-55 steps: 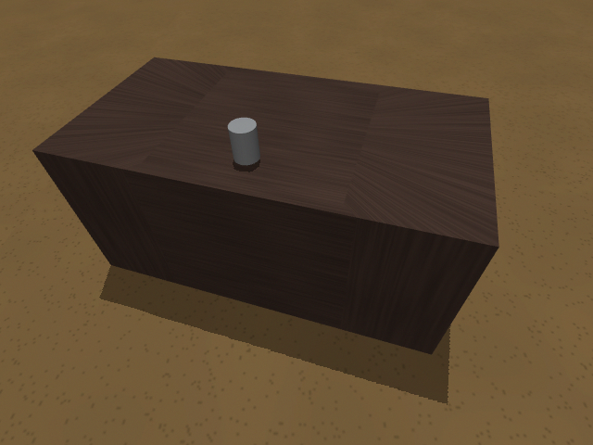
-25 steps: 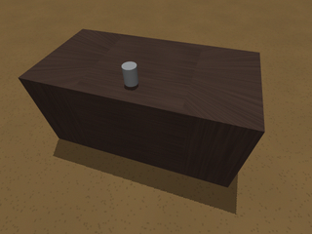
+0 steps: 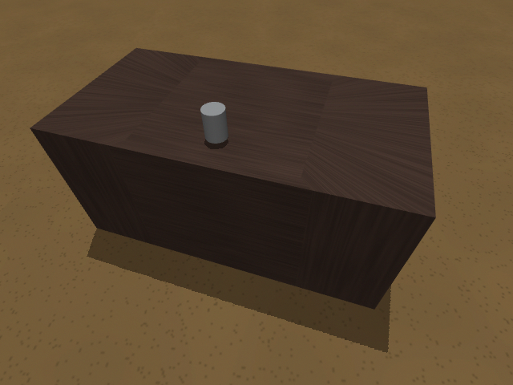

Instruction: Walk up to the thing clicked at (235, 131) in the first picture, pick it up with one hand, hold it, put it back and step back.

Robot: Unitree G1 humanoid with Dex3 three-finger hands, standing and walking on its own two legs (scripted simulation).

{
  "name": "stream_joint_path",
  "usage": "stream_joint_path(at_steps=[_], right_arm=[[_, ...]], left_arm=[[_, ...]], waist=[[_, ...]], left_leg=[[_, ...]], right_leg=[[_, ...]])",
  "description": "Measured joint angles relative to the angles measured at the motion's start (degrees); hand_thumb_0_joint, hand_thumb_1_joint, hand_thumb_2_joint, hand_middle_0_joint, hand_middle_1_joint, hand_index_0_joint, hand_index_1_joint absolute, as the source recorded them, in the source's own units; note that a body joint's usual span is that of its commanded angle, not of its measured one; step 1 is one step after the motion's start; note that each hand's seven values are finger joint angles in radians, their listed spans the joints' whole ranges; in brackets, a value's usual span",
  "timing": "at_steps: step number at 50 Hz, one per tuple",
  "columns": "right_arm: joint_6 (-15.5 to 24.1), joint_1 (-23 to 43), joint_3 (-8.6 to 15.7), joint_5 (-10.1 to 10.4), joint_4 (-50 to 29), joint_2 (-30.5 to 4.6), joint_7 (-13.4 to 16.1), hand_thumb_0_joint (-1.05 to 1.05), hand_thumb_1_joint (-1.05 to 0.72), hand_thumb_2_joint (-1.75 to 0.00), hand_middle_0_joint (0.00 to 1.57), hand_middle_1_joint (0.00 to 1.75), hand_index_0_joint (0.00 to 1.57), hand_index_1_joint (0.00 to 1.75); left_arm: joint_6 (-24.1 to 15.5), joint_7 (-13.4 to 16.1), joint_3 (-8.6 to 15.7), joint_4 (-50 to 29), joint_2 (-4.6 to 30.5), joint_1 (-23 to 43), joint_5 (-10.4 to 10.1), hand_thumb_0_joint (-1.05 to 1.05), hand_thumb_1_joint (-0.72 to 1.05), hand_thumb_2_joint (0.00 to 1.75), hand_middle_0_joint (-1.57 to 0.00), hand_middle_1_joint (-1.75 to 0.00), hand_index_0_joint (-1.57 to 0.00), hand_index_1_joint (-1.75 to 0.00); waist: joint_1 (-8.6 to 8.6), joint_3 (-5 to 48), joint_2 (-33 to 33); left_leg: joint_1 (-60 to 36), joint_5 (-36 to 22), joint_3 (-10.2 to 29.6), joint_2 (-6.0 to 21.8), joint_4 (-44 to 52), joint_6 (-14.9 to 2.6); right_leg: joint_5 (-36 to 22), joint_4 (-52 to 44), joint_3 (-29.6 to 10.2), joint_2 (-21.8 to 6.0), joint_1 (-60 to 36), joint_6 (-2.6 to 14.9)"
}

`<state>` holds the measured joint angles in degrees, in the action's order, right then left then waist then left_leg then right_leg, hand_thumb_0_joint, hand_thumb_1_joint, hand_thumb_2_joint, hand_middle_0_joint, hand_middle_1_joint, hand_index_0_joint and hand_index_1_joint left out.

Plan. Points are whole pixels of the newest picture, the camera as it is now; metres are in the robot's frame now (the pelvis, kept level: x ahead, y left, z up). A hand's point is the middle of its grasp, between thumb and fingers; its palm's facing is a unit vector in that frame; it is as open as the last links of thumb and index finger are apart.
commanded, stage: stand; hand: left
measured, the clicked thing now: (214, 123) +0.91 +0.15 -0.13
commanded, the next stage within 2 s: walk up in 0.02 s
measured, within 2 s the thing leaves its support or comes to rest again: neither
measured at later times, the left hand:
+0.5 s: hand out of the picture +0.17 +0.38 -0.16, palm faces -0.17 -0.90 -0.40, open 7.4 cm
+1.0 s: hand (109, 264) +0.41 +0.35 -0.14, palm faces -0.25 -0.87 -0.43, open 7.4 cm
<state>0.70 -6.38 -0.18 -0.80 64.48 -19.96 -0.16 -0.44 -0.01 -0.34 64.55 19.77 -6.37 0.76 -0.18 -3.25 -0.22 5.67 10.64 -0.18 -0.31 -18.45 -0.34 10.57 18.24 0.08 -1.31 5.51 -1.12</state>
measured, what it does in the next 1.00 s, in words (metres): walks ahead, turning right: left foot, then right foot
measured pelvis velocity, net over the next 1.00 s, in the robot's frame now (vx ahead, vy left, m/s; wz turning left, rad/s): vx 0.27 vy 0.10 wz -0.26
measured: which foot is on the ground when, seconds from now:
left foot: down 0.00-0.08, up 0.10-0.28, down 0.30-0.78, up 0.80-1.00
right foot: down 0.00-0.32, up 0.34-0.74, down 0.76-1.00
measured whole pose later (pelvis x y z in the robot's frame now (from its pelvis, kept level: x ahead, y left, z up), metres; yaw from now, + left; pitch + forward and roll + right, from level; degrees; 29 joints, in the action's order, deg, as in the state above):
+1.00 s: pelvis +0.27 +0.10 -0.02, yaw -15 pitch -4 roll +0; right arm -0.6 -16.0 3.8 -1.7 45.0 -24.7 -3.7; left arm -5.1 0.4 1.4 46.4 21.4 -17.5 0.0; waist -0.1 -6.6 3.5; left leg 26.6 22.0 2.0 4.6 -60.7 -0.2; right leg 15.4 31.4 -1.9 -0.5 12.6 0.3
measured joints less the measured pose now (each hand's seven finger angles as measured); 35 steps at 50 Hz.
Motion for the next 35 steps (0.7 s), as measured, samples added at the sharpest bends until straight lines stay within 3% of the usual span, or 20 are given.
stream_joint_path(at_steps=[3,5,7,11,14,15,17,19,22,25,29,35], right_arm=[[-0.4,-0.7,1.2,-1.0,-1.8,-0.3,-1.0,0.0,-0.9,-0.9,0.2,0.3,0.21,0.3],[-0.6,-1.7,2.3,-1.7,-3.9,-1.5,-1.9,0.0,-0.9,-0.9,0.2,0.3,0.21,0.3],[-1.1,-2.6,3.3,-2.3,-5.4,-3.0,-2.6,0.0,-0.9,-0.9,0.2,0.3,0.21,0.3],[-1.0,-3.4,4.7,-2.5,-8.0,-5.4,-3.7,0.0,-0.9,-0.9,0.2,0.3,0.21,0.3],[-0.6,-4.2,5.6,-2.4,-10.1,-6.3,-4.4,0.0,-0.9,-0.9,0.2,0.3,0.2,0.3],[-0.4,-4.6,5.9,-2.4,-10.8,-6.3,-4.5,0.0,-0.9,-0.9,0.2,0.3,0.2,0.3],[0.6,-5.3,6.5,-2.6,-12.1,-5.8,-4.4,0.0,-0.9,-0.9,0.2,0.3,0.2,0.3],[1.0,-6.1,6.6,-2.7,-12.9,-4.6,-4.0,0.0,-0.9,-0.9,0.2,0.3,0.2,0.3],[0.3,-8.3,5.7,-2.1,-12.9,-3.1,-3.8,0.0,-0.9,-0.9,0.2,0.3,0.21,0.3],[0.6,-10.7,4.8,-1.4,-13.1,-2.2,-3.5,0.0,-0.9,-0.9,0.2,0.3,0.21,0.3],[1.4,-13.3,4.1,-1.1,-13.9,-2.0,-3.3,0.0,-0.9,-0.9,0.2,0.3,0.21,0.3],[0.9,-15.0,4.1,-1.2,-15.7,-3.3,-3.5,0.0,-0.9,-0.9,0.2,0.3,0.21,0.3]], left_arm=[[-0.6,-0.5,0.8,-1.7,0.2,-1.6,0.3,0.0,0.91,0.9,-0.2,-0.3,-0.2,-0.3],[-1.6,-0.9,1.7,-3.2,0.2,-4.2,0.8,0.0,0.91,0.9,-0.21,-0.3,-0.2,-0.3],[-2.3,-0.9,2.5,-4.2,0.2,-6.5,1.1,0.0,0.9,0.9,-0.21,-0.3,-0.2,-0.3],[-2.7,-0.7,3.6,-5.9,1.2,-10.3,1.3,0.0,0.9,0.9,-0.21,-0.3,-0.2,-0.3],[-2.2,-0.8,4.1,-6.7,2.9,-11.9,1.3,0.0,0.9,0.9,-0.21,-0.3,-0.2,-0.3],[-1.8,-0.8,4.2,-6.9,3.6,-12.3,1.3,0.0,0.9,0.9,-0.21,-0.3,-0.2,-0.3],[-1.0,-0.6,4.5,-7.2,5.1,-12.7,1.5,0.01,0.9,0.9,-0.21,-0.3,-0.2,-0.3],[0.0,0.1,4.4,-6.9,5.7,-12.5,1.2,0.01,0.9,0.9,-0.21,-0.3,-0.2,-0.3],[-0.3,-0.1,3.7,-7.7,6.0,-11.7,0.3,0.01,0.91,0.9,-0.2,-0.3,-0.2,-0.3],[-1.6,-1.0,3.5,-9.2,6.2,-11.2,-0.2,0.01,0.91,0.9,-0.2,-0.3,-0.2,-0.3],[-1.8,-1.9,3.3,-10.9,5.9,-10.1,-0.1,0.01,0.91,0.9,-0.2,-0.3,-0.2,-0.3],[-2.0,-2.5,2.7,-12.9,4.2,-8.1,0.2,0.01,0.91,0.9,-0.2,-0.3,-0.2,-0.3]], waist=[[-0.13,0.0,0.1],[-0.2,0.7,1.0],[-0.52,1.2,2.1],[-1.57,-0.2,3.0],[-1.5,-1.7,2.7],[-1.35,-2.0,2.3],[-1.16,-2.7,0.0],[-0.2,-2.7,-1.1],[1.26,-1.8,-1.0],[1.91,-1.2,-1.1],[2.7,-1.3,-0.9],[3.92,-2.3,1.5]], left_leg=[[1.4,4.6,-0.7,0.2,-4.1,-0.91],[4.0,12.3,-0.9,0.3,-11.4,-1.57],[7.9,14.5,0.0,0.2,-20.3,-1.31],[13.3,15.2,1.5,1.7,-25.5,-0.62],[14.6,14.2,2.4,3.5,-21.2,-0.39],[14.1,11.3,2.0,3.8,-18.5,-0.09],[13.3,2.6,-0.6,2.5,-18.2,0.6],[12.8,4.9,-2.2,2.0,-19.8,-0.02],[9.3,5.7,-3.0,1.8,-16.0,-1.64],[5.1,4.5,-4.3,1.2,-10.6,-2.03],[0.9,5.0,-6.0,-0.4,-6.7,-2.77],[-2.5,9.9,-8.4,-1.3,-7.7,-3.02]], right_leg=[[1.6,2.4,-0.5,0.2,1.0,0.7],[3.5,4.9,-1.3,0.6,1.9,1.14],[4.4,5.7,-1.8,0.9,2.1,1.55],[5.0,5.5,-3.7,0.5,1.0,1.16],[7.0,7.3,-4.5,-0.6,0.4,-0.28],[8.5,9.2,-4.8,-1.2,0.8,-0.71],[14.2,18.8,-7.2,-2.6,3.9,1.2],[17.8,32.8,-8.3,-0.3,9.6,2.49],[15.2,43.3,-4.2,1.8,16.1,3.15],[10.3,42.3,-1.8,1.4,19.6,2.69],[7.2,33.9,-1.8,0.2,21.2,1.49],[3.6,20.4,-0.1,-1.2,19.1,2.2]])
